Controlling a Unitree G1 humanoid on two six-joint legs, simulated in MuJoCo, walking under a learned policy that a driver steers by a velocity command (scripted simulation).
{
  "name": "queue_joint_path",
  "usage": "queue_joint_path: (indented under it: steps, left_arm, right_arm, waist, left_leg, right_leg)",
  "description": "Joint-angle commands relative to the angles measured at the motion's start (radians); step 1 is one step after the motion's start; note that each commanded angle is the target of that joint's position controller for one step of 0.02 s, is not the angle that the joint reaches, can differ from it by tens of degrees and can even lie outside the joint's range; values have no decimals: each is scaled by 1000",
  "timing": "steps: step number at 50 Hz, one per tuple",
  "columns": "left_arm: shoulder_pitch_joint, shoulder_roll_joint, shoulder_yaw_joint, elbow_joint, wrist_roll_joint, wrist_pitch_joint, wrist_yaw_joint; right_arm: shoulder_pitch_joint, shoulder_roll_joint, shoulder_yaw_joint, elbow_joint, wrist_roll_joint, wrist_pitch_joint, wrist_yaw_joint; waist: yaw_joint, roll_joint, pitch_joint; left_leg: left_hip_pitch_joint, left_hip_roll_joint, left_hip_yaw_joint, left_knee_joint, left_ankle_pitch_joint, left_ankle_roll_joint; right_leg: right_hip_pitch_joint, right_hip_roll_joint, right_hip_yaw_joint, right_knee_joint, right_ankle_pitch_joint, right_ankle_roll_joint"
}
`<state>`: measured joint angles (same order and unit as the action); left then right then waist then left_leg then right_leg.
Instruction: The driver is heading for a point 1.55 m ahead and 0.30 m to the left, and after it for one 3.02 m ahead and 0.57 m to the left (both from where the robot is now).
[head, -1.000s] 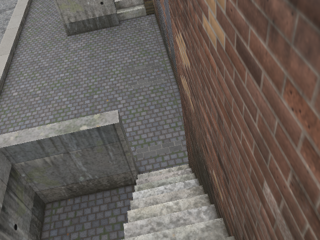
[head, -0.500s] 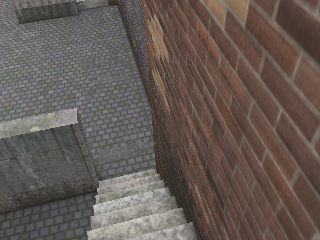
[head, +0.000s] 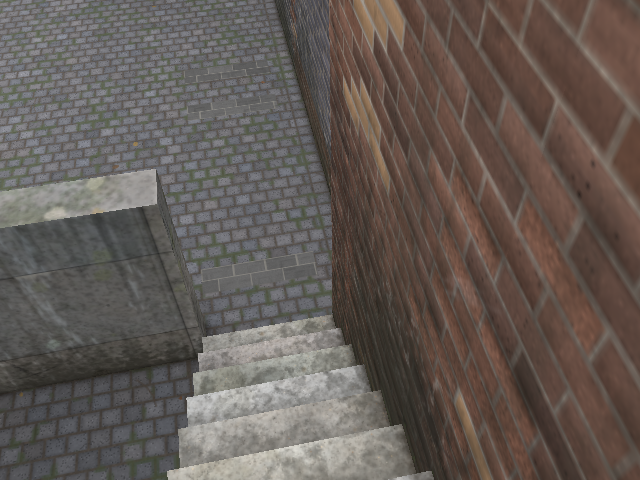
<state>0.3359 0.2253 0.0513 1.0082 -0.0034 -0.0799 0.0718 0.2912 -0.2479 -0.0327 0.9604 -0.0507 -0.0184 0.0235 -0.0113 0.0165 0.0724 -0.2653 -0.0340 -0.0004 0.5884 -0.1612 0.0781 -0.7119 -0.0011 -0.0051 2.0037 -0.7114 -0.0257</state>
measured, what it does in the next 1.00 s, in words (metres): goes down: right foot 0.22 m lower, then left foot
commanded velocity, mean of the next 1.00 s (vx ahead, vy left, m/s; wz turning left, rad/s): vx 0.07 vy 0.00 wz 0.00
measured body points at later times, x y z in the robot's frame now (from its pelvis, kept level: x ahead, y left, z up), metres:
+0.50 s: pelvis +0.19 -0.03 -0.26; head +0.20 -0.05 +0.19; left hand +0.23 +0.20 -0.39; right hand +0.35 -0.26 -0.37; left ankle +0.23 +0.12 -0.83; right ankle +0.24 -0.12 -0.95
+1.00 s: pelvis +0.22 +0.02 -0.23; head +0.24 +0.01 +0.22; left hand +0.38 +0.22 -0.34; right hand +0.31 -0.22 -0.36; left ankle +0.22 +0.11 -0.95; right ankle +0.24 -0.12 -0.95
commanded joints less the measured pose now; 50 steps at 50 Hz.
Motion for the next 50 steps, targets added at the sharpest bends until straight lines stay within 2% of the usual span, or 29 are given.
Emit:
queue_joint_path:
  steps: [1, 2, 3, 4, 5, 6, 8, 9, 11, 14, 15, 16, 17, 18, 20, 21, 22, 23, 24, 25, 26, 27, 29, 31, 34, 37, 47, 48, 50]
  left_arm:
    - [219, 62, 15, 39, 22, 24, 1]
    - [211, -3, -13, -26, -7, 26, -5]
    - [171, -22, -26, -11, 10, 32, -9]
    - [286, -163, -66, -2, 204, 76, -181]
    - [243, -23, -35, -16, 189, 82, -240]
    - [6, 85, -8, -107, 180, 73, -239]
    - [-332, 39, -29, -252, 168, 40, -214]
    - [-298, -11, -63, -240, 172, 39, -218]
    - [65, -61, -78, -176, 195, 97, -215]
    - [68, 92, -47, -283, 159, 73, -204]
    - [193, 116, -35, -225, 170, 59, -200]
    - [369, 167, 2, -158, 152, 35, -183]
    - [375, 288, 23, -208, 114, 29, -209]
    - [311, 281, 16, -242, 96, 7, -231]
    - [169, 197, -22, -240, 69, -26, -249]
    - [66, 125, -39, -255, 51, -52, -221]
    - [-18, -4, -91, -235, 56, -56, -215]
    - [27, -28, -112, -179, 33, -56, -209]
    - [-71, 9, -111, -245, -23, -65, -186]
    - [-141, 98, -88, -251, -42, -62, -172]
    - [-166, 178, -68, -207, 14, -60, -158]
    - [-219, 215, -65, -231, -3, -67, -157]
    - [-181, 122, -89, -216, 6, -74, -193]
    - [-2, 83, -76, -191, 15, -46, -208]
    - [-144, 118, -62, -212, 10, -32, -215]
    - [-173, 58, -75, -224, 35, -15, -217]
    - [-193, 43, -76, -285, 31, 21, -231]
    - [-188, 88, -64, -291, 26, 23, -226]
    - [-198, 65, -69, -301, 18, 25, -224]
  right_arm:
    - [202, -42, 14, 56, -9, -16, -8]
    - [-32, -32, 20, 13, 23, -19, -32]
    - [-127, -45, 25, 20, 41, -18, -34]
    - [-190, -119, 40, -92, -43, -68, -13]
    - [-89, -66, 24, -62, -49, -102, -35]
    - [179, -54, 39, 3, -29, -134, -70]
    - [470, -14, 48, 73, 17, -133, -126]
    - [304, 40, 72, -25, 38, -119, -151]
    - [175, -135, 90, 2, -103, -105, -33]
    - [-22, -279, 32, -146, 22, -139, -44]
    - [44, -261, 35, -81, 7, -121, -17]
    - [193, -198, 41, -21, -18, -95, 24]
    - [387, -92, 59, -9, 21, -90, 60]
    - [265, -118, 64, -133, 41, -99, 70]
    - [6, -90, 77, -239, 60, -99, 30]
    - [139, -45, 97, -283, 45, -106, 15]
    - [155, 32, 126, -284, 72, -85, 28]
    - [125, 51, 136, -293, 65, -64, 32]
    - [287, -50, 89, -219, 55, -21, 51]
    - [295, -31, 77, -213, 39, 9, 91]
    - [248, -10, 72, -227, 3, 27, 124]
    - [202, -31, 61, -262, 4, 13, 130]
    - [101, -60, 62, -287, 55, -39, 104]
    - [-41, -117, 67, -317, 93, -48, 83]
    - [-25, -54, 79, -263, 60, -60, 57]
    - [28, -68, 78, -194, 54, -69, 45]
    - [-6, -73, 77, -154, 68, -103, 20]
    - [-59, -128, 59, -160, 55, -101, 17]
    - [-54, -106, 65, -154, 50, -101, 14]
  waist:
    - [38, 57, -5]
    - [170, 124, -17]
    - [189, 126, -33]
    - [213, 391, -62]
    - [68, 86, -63]
    - [-87, -32, -39]
    - [-258, 103, -43]
    - [-194, 15, -16]
    - [91, 209, -1]
    - [115, -107, 68]
    - [130, -139, 43]
    - [122, -186, -78]
    - [66, -368, -366]
    - [93, -236, -441]
    - [19, 25, -239]
    - [-67, 0, -195]
    - [-109, -62, 2]
    - [-99, -70, 6]
    - [-123, 72, -82]
    - [-160, 21, -4]
    - [-175, -60, -14]
    - [-154, -83, -64]
    - [-93, -55, -103]
    - [30, 41, -165]
    - [-5, -72, -112]
    - [-6, 27, -163]
    - [5, 4, -133]
    - [12, -8, -109]
    - [5, 16, -122]
  left_leg:
    - [272, 272, -240, 37, 656, 157]
    - [-61, 236, -117, -45, 415, 82]
    - [-329, 187, -105, -62, 265, 72]
    - [-595, 239, -106, 161, 380, 150]
    - [-320, 241, -156, 299, 40, 147]
    - [-10, 248, -229, 425, 61, 139]
    - [479, 253, -361, 545, 96, 104]
    - [169, 198, -255, 510, -159, 100]
    - [-1026, 158, -205, 429, -721, 137]
    - [-684, 172, -163, 654, -638, -20]
    - [-570, 175, -242, 861, -495, -54]
    - [-473, 66, -125, 1192, -429, -113]
    - [-746, -85, -113, 1732, -659, -132]
    - [-905, -80, -118, 1823, -737, -163]
    - [-969, 43, -77, 1643, -567, -180]
    - [-922, 168, -191, 1216, -286, -212]
    - [-835, 235, -212, 1033, -232, -243]
    - [-729, 220, -164, 1091, -258, -277]
    - [-461, 205, -129, 825, 55, -312]
    - [-194, 164, 2, 610, 15, -310]
    - [0, 135, 57, 856, 255, -286]
    - [-37, 121, 46, 804, 147, -271]
    - [-66, 155, -14, 433, 132, -252]
    - [-103, 163, -55, 242, 55, -207]
    - [39, 154, -44, 220, 117, -180]
    - [43, 155, -37, 132, 190, -135]
    - [-43, 137, -27, 15, 15, -95]
    - [-60, 133, -18, 9, 5, -82]
    - [-66, 134, -22, -3, 15, -73]
  right_leg:
    - [-409, -22, 48, -328, 251, 15]
    - [-53, -87, 37, -945, 697, 57]
    - [356, -68, 0, -1106, 872, 52]
    - [301, -10, 42, -484, 980, 21]
    - [-77, -13, 152, -563, 1089, 42]
    - [-427, -4, 178, -698, 1006, 54]
    - [-847, -63, 225, -1058, 979, 58]
    - [-560, -107, 127, -1454, 1330, 43]
    - [577, -11, -66, -836, 1542, 66]
    - [516, -49, -40, -1321, 1208, 26]
    - [671, -70, 10, -1527, 1219, -33]
    - [861, -78, 49, -1657, 1110, -113]
    - [1120, -253, 239, -1238, 1682, -344]
    - [1147, -371, 427, -1296, 1595, -418]
    - [851, -305, 375, -1396, 1286, -240]
    - [596, -358, 378, -1338, 1253, -318]
    - [277, -388, 462, -1483, 981, -298]
    - [106, -319, 480, -1514, 557, -234]
    - [-96, -176, 325, -1417, 149, -150]
    - [-316, -78, 155, -1484, 44, -66]
    - [-468, -81, 180, -1484, 87, -36]
    - [-322, -90, 155, -1442, 286, -22]
    - [16, -146, 213, -1341, 725, -12]
    - [215, -152, 248, -1434, 523, 39]
    - [146, -128, 181, -1459, 583, 15]
    - [275, -100, 69, -1425, 708, 29]
    - [362, -92, 39, -1432, 557, 37]
    - [361, -80, 33, -1425, 572, 32]
    - [372, -72, 24, -1411, 556, 33]
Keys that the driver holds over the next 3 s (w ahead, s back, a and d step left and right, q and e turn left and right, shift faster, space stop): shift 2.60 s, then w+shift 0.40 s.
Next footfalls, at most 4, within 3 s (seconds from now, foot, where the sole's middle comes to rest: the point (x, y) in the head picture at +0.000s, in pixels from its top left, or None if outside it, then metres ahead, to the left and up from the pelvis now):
0.32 right None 0.28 -0.12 -0.99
0.58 left None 0.25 0.11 -0.99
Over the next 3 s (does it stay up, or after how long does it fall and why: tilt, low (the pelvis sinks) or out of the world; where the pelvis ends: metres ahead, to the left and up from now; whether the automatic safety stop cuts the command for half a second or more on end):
stays up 0.30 0.03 -0.28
